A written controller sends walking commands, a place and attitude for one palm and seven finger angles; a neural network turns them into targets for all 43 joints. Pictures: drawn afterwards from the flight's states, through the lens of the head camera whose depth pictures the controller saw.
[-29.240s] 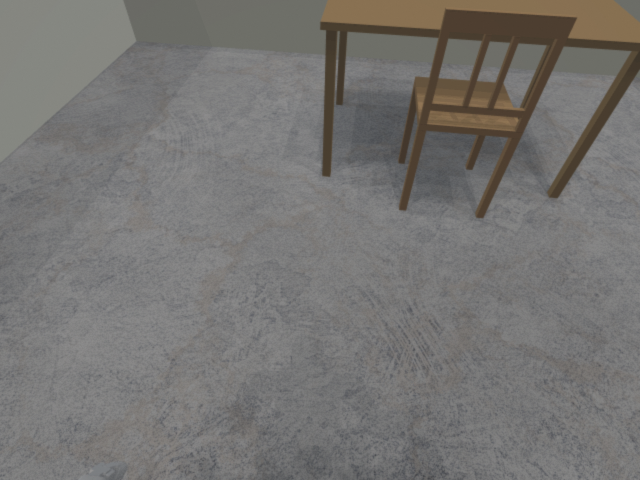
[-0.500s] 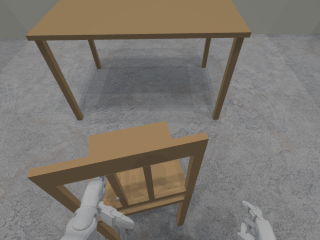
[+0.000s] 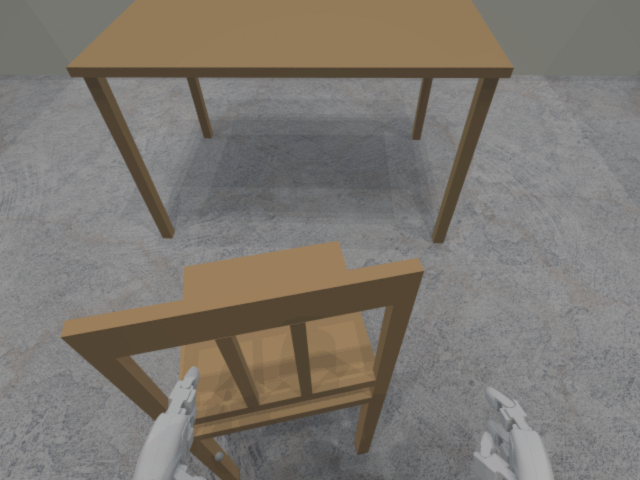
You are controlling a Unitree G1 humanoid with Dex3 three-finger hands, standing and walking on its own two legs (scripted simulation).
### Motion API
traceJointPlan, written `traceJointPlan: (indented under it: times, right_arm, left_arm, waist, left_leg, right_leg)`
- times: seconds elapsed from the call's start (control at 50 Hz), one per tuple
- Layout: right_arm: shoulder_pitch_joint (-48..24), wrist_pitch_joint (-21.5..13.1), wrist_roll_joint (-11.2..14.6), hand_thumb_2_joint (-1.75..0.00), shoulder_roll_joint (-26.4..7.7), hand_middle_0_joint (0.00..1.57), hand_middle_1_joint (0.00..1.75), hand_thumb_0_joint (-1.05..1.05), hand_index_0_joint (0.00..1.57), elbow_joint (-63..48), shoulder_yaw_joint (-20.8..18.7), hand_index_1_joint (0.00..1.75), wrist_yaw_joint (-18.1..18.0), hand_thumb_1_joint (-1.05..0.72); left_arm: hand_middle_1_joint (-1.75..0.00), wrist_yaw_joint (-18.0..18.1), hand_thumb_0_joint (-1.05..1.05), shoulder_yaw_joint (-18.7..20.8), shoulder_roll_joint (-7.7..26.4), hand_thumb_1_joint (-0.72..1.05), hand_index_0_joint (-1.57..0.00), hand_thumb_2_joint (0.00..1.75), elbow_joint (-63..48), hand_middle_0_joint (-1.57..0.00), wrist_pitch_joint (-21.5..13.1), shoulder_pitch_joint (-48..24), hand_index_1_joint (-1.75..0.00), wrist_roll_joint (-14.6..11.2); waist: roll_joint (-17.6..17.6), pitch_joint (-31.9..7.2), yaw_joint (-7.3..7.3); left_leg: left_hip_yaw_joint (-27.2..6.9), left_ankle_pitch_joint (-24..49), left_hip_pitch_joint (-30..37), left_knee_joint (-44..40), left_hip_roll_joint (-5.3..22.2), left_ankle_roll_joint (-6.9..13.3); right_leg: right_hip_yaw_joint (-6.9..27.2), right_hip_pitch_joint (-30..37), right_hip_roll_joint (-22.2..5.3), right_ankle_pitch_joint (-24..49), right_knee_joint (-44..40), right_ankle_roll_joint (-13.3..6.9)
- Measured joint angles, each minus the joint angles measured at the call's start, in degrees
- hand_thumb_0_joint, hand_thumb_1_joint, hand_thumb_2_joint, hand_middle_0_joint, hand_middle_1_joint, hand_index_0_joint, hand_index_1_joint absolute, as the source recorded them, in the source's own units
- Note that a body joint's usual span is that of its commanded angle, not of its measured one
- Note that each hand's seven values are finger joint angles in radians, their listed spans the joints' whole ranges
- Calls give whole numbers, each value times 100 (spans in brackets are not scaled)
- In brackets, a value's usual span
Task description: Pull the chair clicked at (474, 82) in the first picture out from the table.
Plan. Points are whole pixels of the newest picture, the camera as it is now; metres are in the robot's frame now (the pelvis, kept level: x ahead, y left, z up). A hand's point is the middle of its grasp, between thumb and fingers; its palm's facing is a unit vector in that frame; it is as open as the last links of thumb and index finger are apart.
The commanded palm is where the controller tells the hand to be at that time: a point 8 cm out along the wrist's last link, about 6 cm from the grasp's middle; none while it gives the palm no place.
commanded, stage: draw the fingers out of the gap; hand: left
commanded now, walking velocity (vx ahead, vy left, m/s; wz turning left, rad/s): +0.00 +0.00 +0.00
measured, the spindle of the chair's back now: (240, 371) +0.29 +0.13 -0.06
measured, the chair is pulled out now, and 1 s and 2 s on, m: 0.63 0.63 0.62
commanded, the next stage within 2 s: draw the hand back to the body in 0.18 s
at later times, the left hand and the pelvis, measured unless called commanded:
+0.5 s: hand (184, 471) +0.15 +0.14 +0.04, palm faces +0.06 -1.00 -0.02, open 17.5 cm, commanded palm +0.10 +0.21 +0.04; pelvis -0.01 +0.00 -0.02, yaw +0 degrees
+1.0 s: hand (111, 459) +0.15 +0.20 +0.08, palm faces +0.08 -0.92 -0.37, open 15.0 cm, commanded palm +0.12 +0.26 +0.14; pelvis -0.01 +0.01 +0.02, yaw -1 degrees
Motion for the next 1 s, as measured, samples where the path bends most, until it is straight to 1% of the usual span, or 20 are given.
traceJointPlan:
  times: [0.2,0.32,0.34,0.38,0.42,0.46,0.52,0.56,0.6,0.64,0.68,0.76,0.82,0.84,0.86,0.9,0.92,0.96,1.0]
  right_arm:
    - [7,28,15,-90,87,20,30,2,20,-118,-33,30,-35,-90]
    - [8,66,41,-90,135,20,30,2,20,-161,-84,30,-66,-90]
    - [7,29,44,-90,139,20,30,2,20,-162,-90,30,-69,-90]
    - [0,-113,44,-90,155,20,30,2,20,-109,-121,30,-68,-90]
    - [-17,-216,57,-90,175,20,30,2,20,-28,-167,30,-52,-90]
    - [-52,-274,76,-90,195,20,30,2,20,60,-213,30,-11,-90]
    - [-162,-299,95,-90,226,20,30,2,20,188,-275,30,101,-90]
    - [-264,-284,111,-90,245,20,30,2,20,246,-297,30,188,-90]
    - [-331,-240,144,-90,260,20,30,2,20,261,-305,30,229,-90]
    - [-348,-196,185,-90,277,20,30,2,20,264,-293,30,217,-90]
    - [-335,-159,224,-90,302,20,30,2,20,280,-262,30,173,-90]
    - [-280,-148,270,-90,332,20,30,2,20,297,-152,30,57,-90]
    - [-218,-262,279,-90,319,20,30,2,20,312,-85,30,-17,-90]
    - [-185,-259,251,-90,320,20,30,2,20,310,-77,30,-68,-90]
    - [-155,-219,219,-90,315,20,30,2,20,301,-57,30,-126,-90]
    - [-127,-146,170,-90,289,20,30,2,20,296,-2,30,-220,-90]
    - [-130,-109,148,-90,277,20,30,2,20,298,26,30,-258,-90]
    - [-149,-50,113,-90,256,20,30,2,20,307,67,30,-318,-90]
    - [-173,-28,90,-90,233,20,30,2,20,342,97,30,-359,-90]
  left_arm:
    - [0,-28,-1,-137,-50,-54,0,20,-483,0,-23,699,-1,86]
    - [0,-57,-1,-119,-26,-54,-1,20,-729,0,-117,1123,-1,128]
    - [0,-84,-1,-95,-44,-54,-1,20,-783,0,-234,1200,-1,-14]
    - [0,-197,-1,-24,-89,-54,0,20,-901,0,-712,1328,-1,-289]
    - [0,-317,-1,77,-100,-54,-1,20,-1046,0,-1233,1387,-1,-479]
    - [0,-438,-1,221,-83,-54,-1,20,-1156,0,-1773,1359,-1,-597]
    - [0,-660,-1,482,-28,-54,0,20,-1191,0,-2559,1206,-1,-698]
    - [0,-886,-1,599,35,-54,0,20,-1017,0,-2914,1149,-1,-779]
    - [0,-1084,-1,685,135,-54,0,20,-981,0,-3075,1102,-1,-868]
    - [0,-1193,-1,772,250,-54,0,20,-1102,0,-3055,1070,0,-971]
    - [0,-1227,-1,898,322,-54,0,20,-1256,0,-2970,1043,-1,-1076]
    - [0,-1312,-1,1047,405,-54,-4,20,-1268,0,-2607,1054,-2,-1201]
    - [-1,-1329,-1,1111,515,-51,-8,21,-1245,0,-2377,1044,-5,-1244]
    - [-1,-1168,-1,1103,627,-50,-9,22,-1290,-1,-2250,1035,-6,-1026]
    - [-1,-933,-1,1072,760,-48,-11,23,-1400,-1,-2034,1044,-7,-781]
    - [-2,-468,-1,1007,957,-43,-16,25,-1616,-2,-1564,1093,-10,-414]
    - [-3,-285,-1,989,1010,-41,-18,26,-1674,-2,-1393,1124,-11,-301]
    - [-4,-19,-1,977,1065,-35,-22,29,-1709,-3,-1143,1143,-14,-170]
    - [-5,119,-1,969,1120,-29,-26,32,-1671,-4,-968,1108,-17,-99]
  waist:
    - [6,-98,47]
    - [0,-146,80]
    - [-2,-152,79]
    - [-30,-167,109]
    - [-60,-169,155]
    - [-80,-168,197]
    - [-83,-157,238]
    - [-72,-128,237]
    - [-52,-66,252]
    - [-21,-6,271]
    - [13,21,280]
    - [58,48,251]
    - [62,78,240]
    - [41,94,287]
    - [26,126,323]
    - [45,201,334]
    - [61,238,326]
    - [93,319,315]
    - [113,409,317]
  left_leg:
    - [1,-82,-144,188,-10,20]
    - [-12,-149,-256,332,-6,28]
    - [-20,-160,-295,369,-9,29]
    - [-33,-196,-417,484,-6,25]
    - [-51,-240,-536,614,-1,18]
    - [-68,-283,-656,749,2,12]
    - [-76,-346,-865,970,12,4]
    - [-68,-388,-1013,1124,21,2]
    - [-61,-421,-1080,1234,31,6]
    - [-61,-424,-1039,1249,36,1]
    - [-61,-396,-921,1174,40,6]
    - [-60,-285,-599,879,50,25]
    - [-75,-196,-352,647,59,28]
    - [-57,-168,-234,552,72,24]
    - [-41,-133,-79,431,83,14]
    - [-36,-43,263,153,94,4]
    - [-27,4,431,9,100,11]
    - [-3,100,747,-270,111,24]
    - [18,196,1038,-537,113,30]
  right_leg:
    - [5,-132,-10,-68,161,17]
    - [-5,-225,-5,-117,270,22]
    - [-12,-258,-8,-127,299,24]
    - [-22,-369,-5,-156,397,23]
    - [-36,-475,0,-192,508,18]
    - [-49,-585,3,-229,627,13]
    - [-50,-790,14,-280,831,6]
    - [-37,-944,22,-312,980,5]
    - [-27,-1013,33,-332,1080,5]
    - [-25,-968,37,-327,1084,21]
    - [-27,-844,43,-293,995,28]
    - [-34,-507,57,-171,674,33]
    - [-55,-242,67,-76,418,30]
    - [-39,-135,81,-42,325,26]
    - [-27,12,91,-2,208,24]
    - [-28,362,103,97,-83,26]
    - [-24,530,110,150,-233,27]
    - [-7,842,122,254,-519,30]
    - [6,1128,125,351,-782,32]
